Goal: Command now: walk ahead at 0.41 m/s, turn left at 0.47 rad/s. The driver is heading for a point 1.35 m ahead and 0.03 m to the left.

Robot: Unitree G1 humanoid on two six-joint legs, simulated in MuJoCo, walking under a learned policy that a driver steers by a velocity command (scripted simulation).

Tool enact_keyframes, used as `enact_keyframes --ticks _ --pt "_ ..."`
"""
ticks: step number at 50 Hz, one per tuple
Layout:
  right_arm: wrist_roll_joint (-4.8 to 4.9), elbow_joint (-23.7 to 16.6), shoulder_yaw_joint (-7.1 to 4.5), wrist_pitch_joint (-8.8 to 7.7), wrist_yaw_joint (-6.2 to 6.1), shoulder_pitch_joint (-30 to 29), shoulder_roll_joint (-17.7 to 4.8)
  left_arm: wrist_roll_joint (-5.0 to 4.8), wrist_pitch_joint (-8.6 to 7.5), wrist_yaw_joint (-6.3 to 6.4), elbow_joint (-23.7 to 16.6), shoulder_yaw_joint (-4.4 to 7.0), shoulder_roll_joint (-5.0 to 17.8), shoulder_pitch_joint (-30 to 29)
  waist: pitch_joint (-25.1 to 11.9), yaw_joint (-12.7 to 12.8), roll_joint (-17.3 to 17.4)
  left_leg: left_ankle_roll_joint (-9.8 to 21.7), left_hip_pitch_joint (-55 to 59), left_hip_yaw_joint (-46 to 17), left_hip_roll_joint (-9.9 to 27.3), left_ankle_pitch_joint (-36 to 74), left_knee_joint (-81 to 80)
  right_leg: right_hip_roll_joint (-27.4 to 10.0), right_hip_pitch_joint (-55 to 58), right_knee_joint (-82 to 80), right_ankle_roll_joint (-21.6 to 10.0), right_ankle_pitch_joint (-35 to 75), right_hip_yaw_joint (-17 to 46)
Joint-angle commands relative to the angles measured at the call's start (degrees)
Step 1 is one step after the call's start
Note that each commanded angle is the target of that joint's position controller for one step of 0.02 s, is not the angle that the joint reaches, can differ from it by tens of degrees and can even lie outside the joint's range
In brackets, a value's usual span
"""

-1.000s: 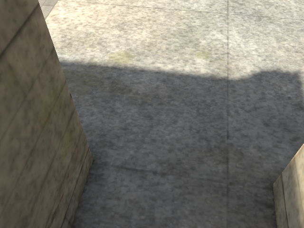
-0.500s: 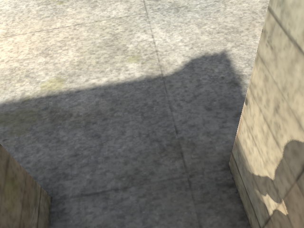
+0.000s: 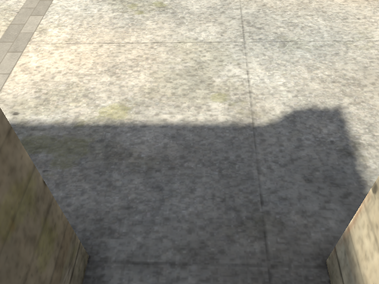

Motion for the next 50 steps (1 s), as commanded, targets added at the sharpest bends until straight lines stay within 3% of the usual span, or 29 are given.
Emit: enact_keyframes --ticks 1,4,7,9,10,12,13,14,15,16,17,18,20,21,23,25,29,31,36,39,41,43,44,45,46,47,48,49,50 --pt "-0.62 -6.09 -0.46 -0.49 0.09 -6.29 -2.59 -0.58 0.00 0.41 -0.39 1.69 5.86 4.55 7.34 2.31 -5.61 -0.64 -27.53 -2.27 5.68 6.41 5.30 -17.19 14.49 -11.03 -6.32 12.69 13.62" --pt "-0.28 -10.32 1.62 -2.03 1.35 -13.18 -0.58 1.13 -0.35 -0.55 0.29 1.12 6.03 1.60 9.42 2.35 -7.31 -2.59 -20.19 4.47 6.65 11.92 -5.83 -13.53 3.77 -14.36 -6.49 16.77 3.46" --pt "-0.56 -12.96 2.50 -2.00 2.82 -15.98 -0.25 0.58 -0.76 -1.25 1.10 1.39 9.62 2.66 9.65 2.73 -7.59 -1.37 -8.46 9.91 3.84 16.89 -16.67 -13.01 -1.29 -15.01 -6.15 25.58 -2.10" --pt "-0.49 -13.83 2.23 -1.25 3.24 -13.43 -1.20 0.17 -0.01 -1.75 1.57 1.89 12.29 2.24 7.11 0.59 -7.86 1.26 -2.75 13.15 1.02 14.41 -19.93 -13.93 0.87 -8.41 -5.32 45.96 -6.00" --pt "-0.56 -13.86 1.44 -0.90 3.40 -10.42 -2.74 -0.13 0.10 -1.68 1.76 1.90 13.22 2.48 4.24 -1.80 -8.38 2.75 2.69 14.14 -0.98 13.87 -20.55 -14.64 1.53 -2.52 -4.66 56.74 -7.34" --pt "0.53 -10.10 -1.22 1.06 3.03 5.40 -7.21 0.18 0.38 -1.92 3.31 1.86 13.59 3.61 -6.25 -11.43 -8.03 7.29 26.30 12.88 -4.18 17.99 -22.92 -13.02 -3.31 14.75 -1.64 59.27 -8.42" --pt "1.24 -8.40 -2.30 2.42 1.83 12.05 -9.07 0.73 0.00 -1.82 3.73 1.34 12.14 4.59 -8.09 -14.96 -4.40 9.22 40.19 4.93 -2.02 15.21 -23.35 -10.43 -14.95 27.80 0.76 39.73 -6.95" --pt "0.69 -7.51 -2.55 2.05 0.95 12.55 -14.93 2.25 -0.41 -2.80 2.86 -1.47 2.23 12.85 -14.89 -6.44 13.63 19.09 49.34 -27.42 15.90 4.72 -32.05 -1.17 -28.26 50.61 3.42 -13.05 -3.51" --pt "-0.22 -7.75 -1.31 1.04 1.47 15.82 -10.49 -1.09 -1.53 -3.33 4.13 -0.91 5.14 12.56 -22.41 -8.97 8.75 21.93 46.60 -45.16 21.42 -16.33 -42.96 -0.42 -29.53 59.93 2.35 -13.66 9.92" --pt "-1.10 -6.97 -0.81 0.00 1.48 11.53 -8.57 -3.80 -1.95 -2.95 0.66 -0.30 6.62 3.74 -9.50 -9.02 3.62 18.15 37.73 -39.98 20.88 -18.48 -47.54 -1.71 -35.48 62.43 1.92 -7.79 9.02" --pt "-1.08 -6.94 -0.77 -1.59 1.69 7.67 -8.44 -3.41 -1.93 -1.68 -0.93 -0.47 5.08 -1.33 -1.90 -7.42 -1.82 15.41 29.32 -32.62 20.16 -8.47 -47.78 -3.72 -37.36 60.13 1.97 -1.84 8.67" --pt "-1.38 -7.35 -0.54 -2.77 1.75 3.03 -7.68 -1.42 -1.72 -0.54 -0.42 -0.28 4.62 -1.75 -0.65 -4.95 -4.85 13.25 21.72 -26.07 19.01 1.65 -47.60 -5.97 -34.09 56.66 1.99 3.63 9.68" --pt "-2.13 -6.27 -0.33 -4.06 1.94 -0.68 -5.90 -0.31 0.50 -0.06 0.98 0.46 3.89 1.58 -0.04 -0.74 -2.22 10.98 14.89 -15.65 16.71 13.89 -49.13 -8.29 -27.04 51.78 2.05 7.34 12.31" --pt "-2.31 -4.94 -0.46 -4.29 1.84 -0.29 -5.46 -0.81 1.25 -0.23 0.99 0.55 3.26 2.24 0.24 -0.07 -1.06 10.68 14.41 -12.05 15.88 17.54 -49.55 -8.64 -26.39 48.38 2.18 7.34 12.84" --pt "-1.83 -2.85 -0.67 -4.77 0.44 2.54 -5.45 -0.33 2.21 -0.25 0.20 0.57 2.25 -1.11 2.57 -0.69 -0.22 9.63 16.95 -5.70 14.82 23.96 -50.66 -7.47 -30.59 41.68 2.36 11.24 13.62" --pt "-2.53 -1.71 -0.44 -4.12 -0.66 5.04 -4.34 0.75 3.49 -0.70 0.99 0.36 1.37 -0.78 3.50 -1.14 3.23 7.87 20.49 -1.67 14.59 31.61 -49.51 -5.90 -35.44 38.30 2.35 15.77 14.90" --pt "-1.73 -1.80 -1.52 -3.57 -1.05 4.35 -7.24 -0.53 2.28 -1.89 -2.69 0.00 1.24 -8.38 4.67 -1.07 1.24 4.56 20.92 6.93 12.51 31.48 -51.06 -3.61 -37.39 29.02 2.82 28.63 11.80" --pt "-1.51 -1.72 -1.37 -3.62 -1.78 4.72 -6.51 0.06 2.02 -2.78 -4.32 -0.87 -0.35 -13.34 7.07 -2.77 2.54 3.36 17.53 10.68 11.16 27.49 -52.46 -3.36 -33.11 24.06 2.92 36.41 6.68" --pt "0.23 0.84 -2.18 -2.03 -2.39 10.87 -7.74 -0.24 3.19 -4.17 -10.40 -3.32 -3.13 -20.42 11.86 -5.36 1.10 4.86 32.60 11.98 16.58 37.88 -50.86 -3.07 -42.92 17.75 1.48 26.05 3.53" --pt "0.08 0.36 -2.51 -0.46 -2.05 10.49 -9.53 -0.66 2.64 -5.91 -14.15 -2.99 -1.32 -23.15 8.10 -5.30 4.43 5.10 36.53 15.71 17.05 62.50 -43.71 0.68 -35.31 13.58 -1.10 17.44 -5.15" --pt "0.30 0.78 -3.03 -0.11 -2.06 9.59 -12.90 -0.84 3.09 -6.12 -14.10 -1.17 2.18 -14.27 1.19 0.87 7.77 5.40 35.38 16.31 17.95 81.41 -30.01 4.40 -20.91 14.84 -4.72 11.56 -6.71" --pt "0.24 0.14 -2.57 -2.19 -1.83 6.90 -13.53 -0.52 4.94 -4.53 -9.45 2.30 8.78 3.46 -6.84 10.91 6.39 2.80 20.66 16.02 14.41 66.21 -8.16 4.31 7.20 10.32 -9.55 15.38 0.97" --pt "-2.37 -2.21 -0.21 -3.74 -0.54 13.07 -4.59 -0.71 5.10 -4.17 -9.26 3.29 13.88 3.62 -10.93 3.61 -14.01 -0.93 -3.74 12.93 2.30 -1.38 17.90 -10.84 25.21 9.29 -21.28 11.07 29.31" --pt "0.27 -4.09 0.33 -6.10 0.20 12.08 -5.21 0.48 3.52 -4.00 -10.35 2.04 10.38 4.11 -19.83 3.47 -11.49 -0.77 -10.50 -3.98 -1.21 -11.34 27.47 -17.82 28.11 -2.42 -27.16 -5.37 53.92" --pt "2.75 -6.31 -0.50 -7.28 0.37 2.97 -9.18 1.37 2.24 -3.92 -10.32 1.13 6.08 2.72 -10.34 6.12 -7.65 0.23 -15.76 -6.38 2.35 -6.34 26.11 -16.86 21.41 -7.19 -22.75 -3.66 47.87" --pt "2.21 -8.80 -0.08 -7.69 -0.26 -1.27 -8.23 0.79 1.13 -4.37 -10.21 0.99 5.99 -0.90 -3.64 3.08 -3.23 0.66 -15.71 -5.22 4.48 -1.89 20.41 -15.03 12.56 -7.95 -19.95 5.33 40.69" --pt "-0.25 -8.34 0.02 -7.19 -0.30 -3.03 -7.67 -0.65 -0.02 -5.08 -11.14 0.57 4.23 -5.25 0.11 -0.11 2.24 0.99 -14.36 -3.96 5.92 0.76 14.30 -12.99 5.53 -7.74 -17.30 13.97 34.39" --pt "-1.36 -7.66 -0.43 -6.34 -0.20 -1.20 -7.90 -0.34 -0.49 -4.98 -12.20 0.55 4.11 -6.81 -0.28 -2.21 2.31 0.65 -10.81 -4.14 7.11 1.94 11.68 -11.04 1.54 -7.87 -16.49 19.02 30.23" --pt "-1.34 -6.91 -0.76 -5.44 -0.05 0.63 -8.52 -0.11 -0.49 -4.88 -13.05 0.74 5.11 -7.80 0.05 -3.38 1.30 -0.24 -9.19 -3.75 7.92 2.56 9.51 -10.08 -1.01 -8.69 -16.15 21.88 28.02"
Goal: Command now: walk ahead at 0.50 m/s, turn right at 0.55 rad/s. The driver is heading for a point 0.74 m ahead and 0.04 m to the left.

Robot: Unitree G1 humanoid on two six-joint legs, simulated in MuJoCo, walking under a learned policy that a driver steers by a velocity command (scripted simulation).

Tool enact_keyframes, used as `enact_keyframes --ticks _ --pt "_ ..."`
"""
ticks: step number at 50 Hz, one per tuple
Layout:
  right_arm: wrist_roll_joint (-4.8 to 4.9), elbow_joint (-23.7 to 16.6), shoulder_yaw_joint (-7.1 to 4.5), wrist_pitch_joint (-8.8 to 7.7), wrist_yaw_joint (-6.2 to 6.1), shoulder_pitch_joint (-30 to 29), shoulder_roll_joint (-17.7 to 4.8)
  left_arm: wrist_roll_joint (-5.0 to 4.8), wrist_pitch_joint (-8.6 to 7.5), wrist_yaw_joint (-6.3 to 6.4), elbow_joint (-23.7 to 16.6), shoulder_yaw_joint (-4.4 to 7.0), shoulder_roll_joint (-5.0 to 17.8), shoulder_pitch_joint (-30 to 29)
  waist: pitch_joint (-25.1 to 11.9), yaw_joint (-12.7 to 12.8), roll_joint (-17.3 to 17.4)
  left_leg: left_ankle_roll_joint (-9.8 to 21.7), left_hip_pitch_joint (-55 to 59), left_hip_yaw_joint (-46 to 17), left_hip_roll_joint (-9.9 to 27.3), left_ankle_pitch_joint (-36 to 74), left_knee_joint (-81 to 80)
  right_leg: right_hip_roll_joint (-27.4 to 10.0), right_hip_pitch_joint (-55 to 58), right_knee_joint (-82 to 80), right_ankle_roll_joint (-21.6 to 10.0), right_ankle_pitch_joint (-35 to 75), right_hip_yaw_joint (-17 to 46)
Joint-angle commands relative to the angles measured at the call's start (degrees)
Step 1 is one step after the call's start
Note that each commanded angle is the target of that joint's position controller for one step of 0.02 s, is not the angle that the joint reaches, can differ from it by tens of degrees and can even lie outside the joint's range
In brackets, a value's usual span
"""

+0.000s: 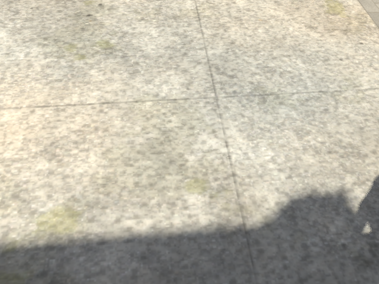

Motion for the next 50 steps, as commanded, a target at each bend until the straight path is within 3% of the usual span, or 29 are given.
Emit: enact_keyframes --ticks 1,3,4,5,7,10,12,13,14,15,16,17,18,19,20,22,27,31,33,35,36,37,38,39,41,42,44,46,50 --pt "-1.10 -4.24 -2.23 0.01 0.22 1.01 -7.95 -0.57 -1.83 0.23 -5.17 1.62 6.25 -0.93 -3.08 -2.83 2.36 -1.41 -14.85 -2.89 4.73 2.99 -7.73 -17.37 10.37 -14.27 -11.04 16.05 23.23" --pt "-2.72 -5.08 -1.45 0.48 0.51 -1.26 -7.00 0.11 -2.01 0.49 -4.73 1.79 8.11 -0.78 -2.35 -2.67 1.58 -3.49 -12.68 -0.15 4.31 6.95 -17.93 -15.79 4.37 -14.46 -10.90 23.03 17.60" --pt "-2.80 -6.19 -1.02 0.49 0.53 -4.74 -5.74 0.12 -1.79 0.80 -4.62 2.21 9.44 -0.16 -1.52 -1.70 -0.15 -4.31 -11.24 1.43 3.16 10.89 -24.92 -14.05 1.51 -14.27 -10.27 23.60 15.13" --pt "-2.66 -6.79 -0.24 0.39 0.65 -7.61 -3.71 -0.03 -1.01 1.48 -4.22 2.50 9.61 0.73 -1.83 -0.34 -2.22 -4.19 -8.85 2.70 1.73 17.43 -30.89 -11.71 0.06 -12.88 -8.72 22.72 12.55" --pt "-2.36 -7.95 0.32 0.21 1.16 -11.20 -2.79 -0.48 0.06 1.79 -3.47 2.65 10.20 3.20 -3.31 2.44 -4.32 -4.14 -3.02 5.81 -2.26 28.56 -38.69 -10.10 -2.23 -12.40 -6.19 18.04 11.74" --pt "-1.73 -8.78 -0.16 0.87 2.60 -12.63 -4.02 -1.44 0.50 1.46 -1.86 2.16 8.36 4.94 -5.62 2.98 -8.29 -2.72 1.08 4.16 -3.37 29.81 -42.61 -11.83 1.96 -8.73 -4.54 14.25 14.87" --pt "-1.84 -7.72 -1.14 0.22 3.01 -10.06 -6.28 -1.40 0.34 1.73 -1.96 1.83 7.61 4.11 -5.97 0.22 -9.01 -0.65 2.36 3.09 -2.72 25.61 -44.50 -14.59 7.49 -5.13 -3.65 16.19 17.71" --pt "-1.72 -6.38 -1.55 -0.53 2.85 -6.58 -7.24 -1.04 0.19 2.04 -2.33 1.74 7.79 2.57 -6.46 -2.92 -9.36 0.82 5.10 2.93 -2.67 23.39 -45.89 -14.64 8.41 -1.02 -2.81 20.00 18.14" --pt "-2.06 -3.98 -2.30 -1.07 2.59 1.14 -9.38 -0.70 0.20 1.43 -3.30 1.35 6.62 0.71 -10.77 -6.31 -8.22 3.16 13.24 2.64 -1.39 23.14 -44.77 -11.76 7.23 8.98 -1.20 24.12 15.57" --pt "-2.52 -2.68 -2.86 -1.26 2.26 10.08 -12.49 0.87 0.09 1.66 -4.18 0.03 4.74 0.92 -18.01 -10.11 -1.27 5.87 26.07 -6.87 6.30 19.63 -44.13 -8.30 0.92 25.71 0.79 13.20 12.69" --pt "-3.07 -0.23 -3.91 -1.35 2.84 13.02 -17.23 -0.86 -0.60 1.57 -3.00 -1.33 -1.38 15.54 -23.34 -2.22 20.34 16.90 41.11 -36.92 20.10 12.12 -51.12 0.92 -17.93 45.72 4.00 -24.21 11.24" --pt "-1.28 0.00 -3.14 -1.32 2.97 11.58 -12.50 -2.41 -0.61 1.73 -0.99 -0.86 4.80 15.05 -19.79 -3.90 15.22 17.29 40.49 -44.13 20.55 -4.33 -56.76 -2.94 -26.97 51.54 3.49 -22.12 13.75" --pt "-0.58 -1.76 -2.05 -0.72 2.14 8.02 -8.14 -2.12 -0.43 1.61 -2.29 -0.05 8.99 5.49 -11.26 -7.38 9.67 14.52 34.73 -33.50 17.51 -6.49 -56.83 -6.26 -30.88 52.23 3.55 -16.20 12.15" --pt "-0.85 -2.31 -1.17 0.02 1.97 4.64 -6.89 -0.36 -0.19 1.78 -4.02 -0.18 8.97 -0.21 -6.77 -7.10 4.93 13.40 26.92 -27.22 15.31 -1.50 -57.63 -8.91 -29.83 49.87 3.79 -11.82 9.11" --pt "-1.26 -2.11 -0.37 0.35 1.98 2.98 -5.71 1.16 -0.09 1.73 -4.95 0.02 8.77 -2.56 -4.20 -5.75 3.02 13.27 20.89 -23.33 13.60 4.07 -59.06 -10.87 -27.40 45.86 4.14 -8.46 8.03" --pt "-1.54 -0.74 0.81 0.42 1.70 2.63 -3.57 0.85 0.29 1.46 -5.54 0.02 6.89 -2.06 -2.19 -3.23 5.50 12.04 13.86 -16.00 10.53 13.72 -61.13 -13.35 -21.42 39.42 4.99 -6.44 6.45" --pt "0.03 2.01 -0.01 1.24 1.30 3.27 -8.87 0.88 -0.52 1.42 -9.33 -2.27 1.19 -8.29 -2.47 -2.74 4.44 11.72 7.84 -6.52 7.69 25.66 -63.23 -12.12 -13.84 16.92 6.96 0.61 1.41" --pt "1.32 3.52 0.20 1.90 1.34 6.65 -9.26 -0.02 -0.42 0.34 -10.30 -1.56 2.97 -12.98 -2.35 -3.76 4.97 10.42 9.05 -7.27 8.81 21.15 -62.93 -10.07 -7.17 6.74 7.73 8.26 1.97" --pt "0.45 3.60 -0.23 2.28 1.41 7.32 -10.57 -0.06 -1.52 -0.21 -9.94 -1.07 4.51 -13.13 -2.56 -3.23 3.54 8.63 10.97 -9.22 9.72 16.28 -60.41 -9.84 -3.93 2.44 6.99 9.75 2.07" --pt "0.10 3.78 0.02 2.82 1.26 7.58 -9.96 0.17 -2.06 0.22 -8.00 0.05 6.13 -7.55 -3.99 0.20 3.95 6.68 9.09 -8.89 7.75 18.34 -54.00 -9.07 5.80 0.42 5.62 6.37 0.95" --pt "-0.25 3.42 0.62 2.68 1.23 6.92 -8.02 0.41 -2.14 1.05 -6.38 0.99 7.88 0.57 -8.03 4.23 2.84 4.66 4.29 -6.31 4.46 18.63 -43.34 -12.65 16.37 1.17 4.01 5.50 3.65" --pt "-1.67 1.75 2.17 2.25 1.21 9.00 -3.17 1.30 -1.79 1.62 -5.60 2.02 12.97 9.45 -17.00 6.20 -8.70 1.53 -6.97 -1.32 -1.63 2.73 -22.93 -25.21 31.58 1.00 -0.21 4.67 18.46" --pt "1.13 0.69 2.66 1.60 1.02 13.90 -1.85 1.88 -1.28 0.78 -4.34 2.21 14.34 13.16 -22.65 4.74 -22.13 0.22 -20.13 -1.85 -4.66 -12.12 -7.37 -34.23 36.86 -10.44 -6.80 -14.65 43.26" --pt "2.18 1.24 0.99 1.77 0.76 11.16 -7.30 1.31 -1.58 0.52 -4.36 0.89 9.76 9.68 -14.77 4.44 -11.88 0.54 -24.52 -5.21 -1.57 -8.47 -0.28 -32.84 30.51 -12.87 -5.54 -22.19 42.38" --pt "1.13 1.03 0.12 2.61 0.90 5.39 -7.42 1.50 -2.57 0.45 -4.69 -0.54 5.61 2.47 -4.77 2.13 -4.29 0.71 -23.55 -4.76 2.26 2.74 -2.10 -27.83 18.10 -14.28 -2.95 -9.87 25.25" --pt "0.38 1.01 -0.20 3.11 1.32 4.48 -6.94 2.16 -3.22 0.56 -4.46 -1.01 3.71 0.01 -3.33 0.68 -4.77 0.43 -21.69 -5.29 3.22 6.96 -5.57 -25.33 15.29 -15.53 -2.54 -2.80 19.04" --pt "0.61 1.26 -0.46 4.28 1.38 4.68 -5.25 2.37 -4.13 0.77 -3.01 -1.22 2.82 -1.32 -2.39 -0.52 -5.99 -0.30 -17.27 -4.37 3.28 10.62 -8.35 -22.44 12.37 -17.11 -1.66 11.88 10.17" --pt "-0.48 0.47 -0.49 5.06 0.97 3.86 -4.19 2.35 -4.43 1.10 -0.90 -0.93 4.03 -0.44 -2.13 -1.58 -4.11 -1.42 -16.20 -3.00 1.52 10.81 -10.75 -22.58 10.89 -15.96 -2.63 31.33 4.79" --pt "-1.51 -2.38 0.85 4.72 2.11 -2.62 -1.69 1.27 -2.97 2.36 1.66 -0.87 6.58 -1.48 -1.88 -1.58 -3.47 -2.65 -10.06 0.82 0.45 21.74 -30.29 -20.00 7.45 -16.64 -2.43 35.16 -3.33"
